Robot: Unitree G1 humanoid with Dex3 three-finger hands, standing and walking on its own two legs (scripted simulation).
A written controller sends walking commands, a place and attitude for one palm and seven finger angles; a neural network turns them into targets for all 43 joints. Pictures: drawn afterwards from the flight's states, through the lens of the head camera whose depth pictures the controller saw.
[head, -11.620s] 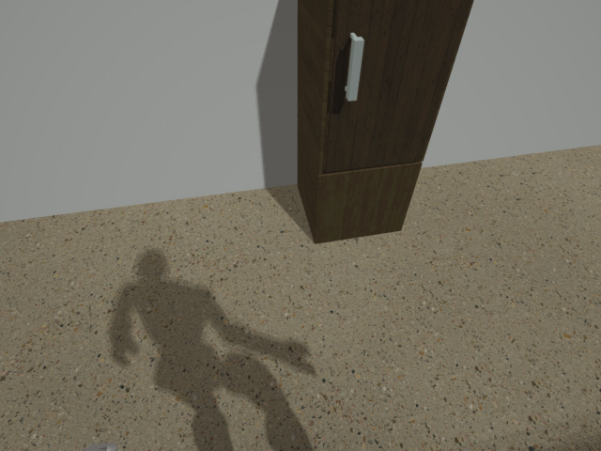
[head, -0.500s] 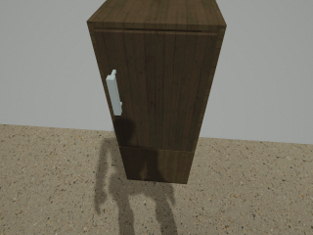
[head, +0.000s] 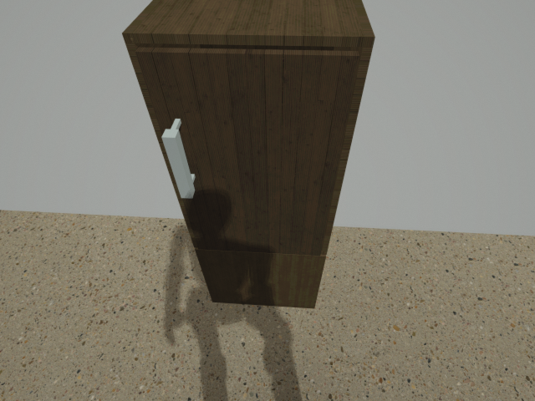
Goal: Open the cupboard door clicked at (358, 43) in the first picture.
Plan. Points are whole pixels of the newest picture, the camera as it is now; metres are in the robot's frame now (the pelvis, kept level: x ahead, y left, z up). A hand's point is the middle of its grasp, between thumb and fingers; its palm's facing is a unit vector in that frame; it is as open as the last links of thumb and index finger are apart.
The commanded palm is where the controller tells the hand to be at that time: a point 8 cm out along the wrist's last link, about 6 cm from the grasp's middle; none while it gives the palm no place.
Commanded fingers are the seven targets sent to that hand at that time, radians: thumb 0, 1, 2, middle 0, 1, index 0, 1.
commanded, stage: look again from close up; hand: left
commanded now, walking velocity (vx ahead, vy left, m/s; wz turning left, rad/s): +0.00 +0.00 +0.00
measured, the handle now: (182, 159) +0.55 +0.21 +0.04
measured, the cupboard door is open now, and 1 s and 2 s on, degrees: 0 0 0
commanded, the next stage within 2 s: raise the hand with hooked fingers in 0.12 s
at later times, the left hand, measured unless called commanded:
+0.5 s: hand (159, 335) +0.21 +0.17 +0.00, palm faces +0.08 -1.00 -0.01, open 7.8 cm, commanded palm +0.13 +0.23 -0.05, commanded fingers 0.00 0.55 0.75 -0.23 -0.53 -0.23 -0.53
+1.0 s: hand (131, 346) +0.20 +0.21 -0.02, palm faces -0.04 -1.00 -0.05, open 10.7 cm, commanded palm +0.17 +0.28 -0.01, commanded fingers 0.00 -0.03 0.50 -0.27 -0.90 -0.27 -0.90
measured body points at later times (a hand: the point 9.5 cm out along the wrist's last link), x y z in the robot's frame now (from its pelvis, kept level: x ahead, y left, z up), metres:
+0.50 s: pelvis +0.00 -0.01 -0.04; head +0.02 -0.01 +0.41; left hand +0.20 +0.23 +0.00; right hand +0.18 -0.28 -0.10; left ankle -0.02 +0.12 -0.74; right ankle +0.04 -0.10 -0.74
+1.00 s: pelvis -0.02 +0.00 -0.07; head +0.04 +0.00 +0.38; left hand +0.20 +0.27 -0.01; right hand +0.15 -0.20 -0.16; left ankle -0.02 +0.12 -0.74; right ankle +0.04 -0.10 -0.74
